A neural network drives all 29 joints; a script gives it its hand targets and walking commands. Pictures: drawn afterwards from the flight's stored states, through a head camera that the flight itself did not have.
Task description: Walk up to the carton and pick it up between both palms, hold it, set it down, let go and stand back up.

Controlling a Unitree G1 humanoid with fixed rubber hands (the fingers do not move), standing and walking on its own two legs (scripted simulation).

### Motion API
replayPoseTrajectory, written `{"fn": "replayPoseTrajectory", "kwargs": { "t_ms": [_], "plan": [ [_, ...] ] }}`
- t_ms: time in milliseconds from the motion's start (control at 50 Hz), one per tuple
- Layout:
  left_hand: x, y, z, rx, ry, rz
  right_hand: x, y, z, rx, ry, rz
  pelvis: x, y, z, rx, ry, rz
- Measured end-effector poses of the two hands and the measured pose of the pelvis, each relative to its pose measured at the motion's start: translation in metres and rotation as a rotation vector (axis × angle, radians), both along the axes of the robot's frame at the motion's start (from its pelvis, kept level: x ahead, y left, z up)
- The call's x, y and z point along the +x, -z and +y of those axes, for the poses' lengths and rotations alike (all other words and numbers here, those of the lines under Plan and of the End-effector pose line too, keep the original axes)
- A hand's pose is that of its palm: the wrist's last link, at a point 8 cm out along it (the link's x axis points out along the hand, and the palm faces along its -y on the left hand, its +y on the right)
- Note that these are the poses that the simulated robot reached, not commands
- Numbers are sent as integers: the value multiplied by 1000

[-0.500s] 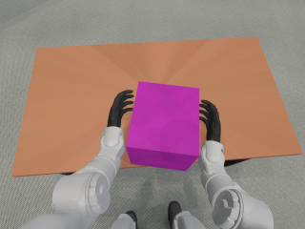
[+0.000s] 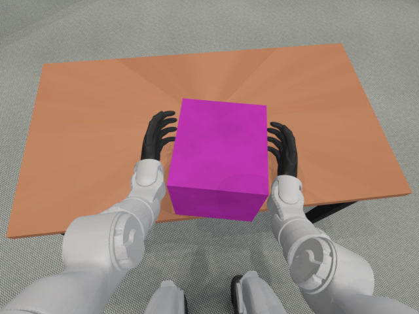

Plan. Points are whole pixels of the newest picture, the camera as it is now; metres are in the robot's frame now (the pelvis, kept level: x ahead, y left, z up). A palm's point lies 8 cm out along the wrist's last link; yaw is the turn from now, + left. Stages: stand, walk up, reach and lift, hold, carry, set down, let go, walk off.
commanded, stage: set down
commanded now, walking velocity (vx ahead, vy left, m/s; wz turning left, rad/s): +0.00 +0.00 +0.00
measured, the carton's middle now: (218, 162) +0.42 -0.03 -0.07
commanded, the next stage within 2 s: none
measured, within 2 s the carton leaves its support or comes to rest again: neither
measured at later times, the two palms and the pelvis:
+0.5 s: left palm (153, 151) +0.42 +0.10 -0.02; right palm (284, 167) +0.38 -0.16 -0.03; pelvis +0.00 +0.00 +0.00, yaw +1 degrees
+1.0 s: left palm (153, 150) +0.43 +0.10 -0.02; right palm (284, 169) +0.38 -0.16 -0.03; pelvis -0.01 +0.00 -0.01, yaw +1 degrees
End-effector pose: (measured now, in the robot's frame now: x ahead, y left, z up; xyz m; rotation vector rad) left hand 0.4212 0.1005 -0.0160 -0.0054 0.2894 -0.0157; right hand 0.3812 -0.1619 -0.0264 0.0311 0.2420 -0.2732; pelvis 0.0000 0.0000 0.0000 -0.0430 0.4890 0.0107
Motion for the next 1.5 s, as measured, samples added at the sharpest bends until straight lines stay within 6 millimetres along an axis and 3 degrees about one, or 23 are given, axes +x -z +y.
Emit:
{"fn": "replayPoseTrajectory", "kwargs": {
  "t_ms": [680, 1500],
  "plan": [
    [5, 3, 0, 21, 12, -14, -1, 3, 1, 10, 12, -27, -3, 4, -4, 14, -10, -9],
    [17, 13, 0, 71, 33, -14, -1, 13, 2, 33, 27, -96, -14, 28, 1, 31, 5, -26]
  ]
}}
